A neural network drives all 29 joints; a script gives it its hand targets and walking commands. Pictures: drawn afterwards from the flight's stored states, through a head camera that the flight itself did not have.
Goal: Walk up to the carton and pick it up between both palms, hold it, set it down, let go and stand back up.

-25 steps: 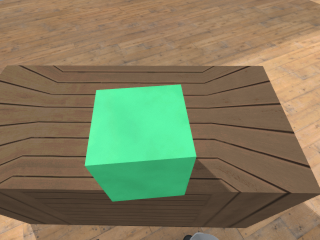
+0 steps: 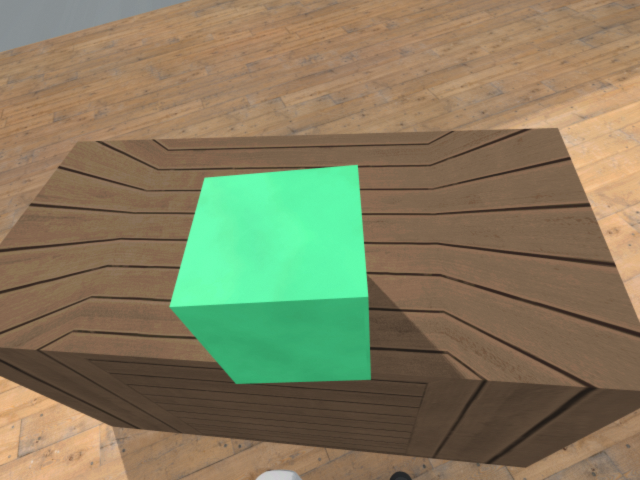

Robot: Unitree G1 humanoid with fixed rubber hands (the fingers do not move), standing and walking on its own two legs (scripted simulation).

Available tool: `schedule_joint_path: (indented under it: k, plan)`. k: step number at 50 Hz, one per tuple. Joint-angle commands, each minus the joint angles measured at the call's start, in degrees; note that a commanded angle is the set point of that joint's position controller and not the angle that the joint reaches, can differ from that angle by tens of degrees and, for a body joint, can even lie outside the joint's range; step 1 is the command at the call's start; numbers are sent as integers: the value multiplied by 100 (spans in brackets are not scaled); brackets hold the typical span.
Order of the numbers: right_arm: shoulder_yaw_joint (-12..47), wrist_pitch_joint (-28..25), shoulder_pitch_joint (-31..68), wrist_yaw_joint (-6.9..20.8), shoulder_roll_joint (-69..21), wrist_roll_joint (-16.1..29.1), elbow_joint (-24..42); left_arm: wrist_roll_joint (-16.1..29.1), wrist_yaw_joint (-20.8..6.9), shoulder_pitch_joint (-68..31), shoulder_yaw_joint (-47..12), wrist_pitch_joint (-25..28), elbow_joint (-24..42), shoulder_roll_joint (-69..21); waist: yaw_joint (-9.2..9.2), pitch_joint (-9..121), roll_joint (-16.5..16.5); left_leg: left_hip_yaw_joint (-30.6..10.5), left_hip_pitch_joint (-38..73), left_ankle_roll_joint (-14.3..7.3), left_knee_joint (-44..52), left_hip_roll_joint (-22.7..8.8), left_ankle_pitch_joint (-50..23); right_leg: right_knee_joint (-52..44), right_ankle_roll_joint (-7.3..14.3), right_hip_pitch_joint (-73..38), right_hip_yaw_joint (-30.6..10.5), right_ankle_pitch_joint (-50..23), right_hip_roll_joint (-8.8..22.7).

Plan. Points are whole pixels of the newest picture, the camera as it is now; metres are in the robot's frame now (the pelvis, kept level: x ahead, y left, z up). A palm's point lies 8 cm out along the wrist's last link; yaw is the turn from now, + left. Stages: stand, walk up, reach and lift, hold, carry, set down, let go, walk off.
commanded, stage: walk up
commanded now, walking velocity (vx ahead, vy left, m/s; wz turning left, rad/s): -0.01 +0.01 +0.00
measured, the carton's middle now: (291, 283) +0.38 +0.08 +0.00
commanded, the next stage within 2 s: none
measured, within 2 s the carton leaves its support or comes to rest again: neither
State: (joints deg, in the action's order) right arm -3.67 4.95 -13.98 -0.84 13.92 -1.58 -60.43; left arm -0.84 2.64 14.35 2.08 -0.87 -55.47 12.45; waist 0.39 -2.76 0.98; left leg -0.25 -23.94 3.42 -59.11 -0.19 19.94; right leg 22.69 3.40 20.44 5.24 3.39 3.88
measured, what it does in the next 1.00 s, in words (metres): steps to the right: left foot, then right foot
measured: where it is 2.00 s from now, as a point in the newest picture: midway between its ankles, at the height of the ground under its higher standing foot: outside the picture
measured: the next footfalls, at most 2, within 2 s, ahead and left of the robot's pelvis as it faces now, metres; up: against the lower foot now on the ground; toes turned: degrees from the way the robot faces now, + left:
left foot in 0.14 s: -0.05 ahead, +0.13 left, +0.00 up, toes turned +3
right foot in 0.82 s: +0.15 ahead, -0.15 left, +0.00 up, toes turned -7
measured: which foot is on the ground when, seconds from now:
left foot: up 0.00-0.12, down 0.14-0.88, up 0.90-1.00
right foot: down 0.00-0.18, up 0.20-0.80, down 0.82-1.00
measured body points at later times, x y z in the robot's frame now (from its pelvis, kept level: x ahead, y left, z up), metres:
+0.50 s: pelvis -0.02 +0.06 +0.00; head +0.01 +0.09 +0.45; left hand -0.08 +0.29 -0.16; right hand -0.06 -0.14 -0.15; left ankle -0.09 +0.13 -0.74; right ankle -0.06 -0.07 -0.71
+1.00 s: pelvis +0.08 -0.08 +0.00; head +0.12 -0.11 +0.45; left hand +0.13 +0.15 -0.14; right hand +0.03 -0.31 -0.17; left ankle -0.03 +0.09 -0.67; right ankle +0.11 -0.15 -0.74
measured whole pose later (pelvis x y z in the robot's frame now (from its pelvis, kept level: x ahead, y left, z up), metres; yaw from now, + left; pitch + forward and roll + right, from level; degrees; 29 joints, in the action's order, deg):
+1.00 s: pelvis +0.08 -0.08 +0.00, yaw +0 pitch +0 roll +3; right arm -1.4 -0.9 -19.5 -1.7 10.6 0.5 -65.2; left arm -0.4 1.5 12.7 1.3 3.2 -58.2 8.2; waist 0.5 -5.2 1.0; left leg 0.8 -13.9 1.9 -53.1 -1.5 29.6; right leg 28.1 4.1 16.0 6.3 11.5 2.1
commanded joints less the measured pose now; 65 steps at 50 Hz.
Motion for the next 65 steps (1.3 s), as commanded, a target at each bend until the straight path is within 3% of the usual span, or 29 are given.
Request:
schedule_joint_path:
  k: [1,5,7,8,9,10,11,13,15,18,22,23,26,28,30,34,37,39,42,43,44,46,49,51,52,54,56,59,65]
  plan:
    - [45,-80,-801,-29,-45,-13,-16,8,-31,262,129,35,169,753,31,749,-1330,349,661,-74,1437,51,637,-1459,490,-522,-1406,2763,1092]
    - [104,-258,-1235,-100,-39,82,-190,12,27,276,233,-102,98,837,165,421,-1171,265,1593,-441,3791,-40,3,-1062,287,-330,-1282,2219,886]
    - [154,-389,-1476,-92,-9,50,-407,71,-35,556,226,-181,43,562,86,44,86,-243,1964,-540,5046,-283,-409,-311,-24,80,-884,2019,377]
    - [161,-459,-1280,-97,189,17,-348,100,-88,803,123,-180,16,192,-46,-112,1316,-1262,1847,-585,5597,-1174,477,455,-157,354,-464,1883,97]
    - [208,-466,-849,-90,199,45,-239,98,-112,1025,124,-218,-21,-3,-271,-448,1573,-1843,1309,-532,5755,-1764,1240,988,-265,736,-205,2121,-141]
    - [212,-511,-509,-74,388,77,-129,91,-92,392,172,-256,139,218,-129,-1183,1857,-1875,-84,-674,5841,-1883,1691,916,-305,439,-310,1895,-45]
    - [327,-547,-174,-70,11,96,-52,170,-127,299,196,-272,61,322,-248,-1506,1789,-1668,-335,-485,6010,-1639,1873,1231,-353,368,-493,1654,23]
    - [396,-609,-130,-141,-182,105,-30,81,-218,650,256,-260,-212,268,-451,-1246,527,-525,850,-181,5430,-1021,-573,2014,-304,714,-552,1318,-388]
    - [318,-710,-632,-140,86,121,-133,-7,-226,984,200,-232,-414,37,-361,-591,209,-182,1591,-19,4833,-923,-2444,2262,-379,747,-391,1116,-434]
    - [426,-766,-1351,-104,-109,166,-386,16,-145,862,61,-164,-464,-129,-72,77,868,-30,2216,111,4304,-863,-4146,2234,-420,462,-395,1171,-317]
    - [464,-737,-1342,-208,-194,97,-353,27,-26,325,15,-91,-423,-10,217,474,1046,-203,3081,-432,3790,-1098,-5318,1505,-532,518,-280,1607,-233]
    - [456,-740,-1588,-218,-261,77,-391,31,-2,333,32,-101,-488,52,368,565,825,-360,3374,-462,3793,-1239,-5177,1547,-546,611,-167,1758,-323]
    - [229,-701,-2035,-217,288,-8,-448,-38,-32,122,69,-47,-425,4,591,317,481,-1706,3827,-1169,4321,-2021,-1250,1995,-617,1560,-42,2732,-235]
    - [136,-734,-2186,-213,383,-37,-498,-109,-103,-299,66,18,-280,37,679,-380,166,-2381,3531,-1491,4810,-2314,-179,2388,-657,2121,-186,2665,-130]
    - [62,-810,-2149,-225,419,-55,-486,-93,-163,-342,95,72,-240,-77,590,-764,2,-2455,3370,-1600,4932,-2502,-792,2856,-673,2514,-334,2356,-18]
    - [110,-920,-1672,-148,120,-57,-446,-15,-281,-272,186,113,-153,-12,190,-826,392,-1325,2586,-1149,5066,-1936,-799,2965,-707,2155,-393,1581,20]
    - [279,-940,-1683,-175,-291,-9,-631,46,-335,-597,66,181,108,-305,60,-752,877,168,1835,-826,4535,-943,-3245,1847,-608,761,-82,1134,-152]
    - [252,-871,-1657,-181,-69,10,-670,97,-264,-569,104,203,131,-179,78,-552,1039,331,1879,-802,3907,-814,-5123,1474,-477,214,295,708,-513]
    - [161,-837,-1513,-92,336,45,-584,72,-195,678,211,286,-225,240,-392,391,869,445,998,-559,2893,-752,-3575,627,-376,-2023,179,-1023,-262]
    - [194,-822,-1656,-94,239,110,-550,57,-189,1061,249,374,-279,478,-513,904,203,455,721,-319,2148,-513,-1832,502,-241,-2868,-407,-2305,380]
    - [330,-778,-2072,-151,-177,262,-488,-8,-169,1290,404,443,-278,1020,-488,1646,-1428,471,81,-115,878,-121,588,693,184,-4034,-1784,-5159,1755]
    - [191,-643,-1760,-146,-187,309,-444,-31,-78,1349,238,441,-463,914,-394,1631,-1331,-34,157,-100,18,-47,1577,556,736,-3760,-1771,-7250,1987]
    - [185,-443,-1206,-15,-320,146,-517,52,-49,684,-144,398,-319,-167,-40,458,-830,-277,970,-240,377,-440,690,-314,42,-1184,-929,-4507,1125]
    - [175,-242,-1257,-54,-434,48,-571,-45,-19,239,-124,405,-107,112,166,48,-579,-168,641,-169,339,-373,322,-393,26,-1027,-1017,-4026,1308]
    - [2,-105,-1159,-83,63,15,-453,-45,52,507,59,353,-26,625,82,-82,-95,-164,248,-57,-214,-236,269,-110,-104,-1242,-1215,-4955,1587]
    - [-67,31,-863,-12,269,89,-294,44,115,1251,103,320,-241,750,-18,-72,-298,-347,37,19,-439,-139,235,-45,-592,-1369,-1227,-5752,1632]
    - [-113,133,-695,70,227,131,-88,37,127,1442,120,233,-293,744,1,173,-702,-546,80,34,-562,-139,-64,-159,-897,-1023,-1143,-3926,1537]
    - [-130,188,-357,239,326,103,109,-85,122,853,117,78,-92,618,98,-31,-1420,-566,-165,-14,-866,103,-631,-649,-1007,-414,-852,-322,1104]
    - [-158,161,22,311,535,45,435,-79,115,624,245,11,270,933,-69,-274,-1376,-607,-566,170,-1476,295,-645,-1277,-658,115,-1556,2436,1346]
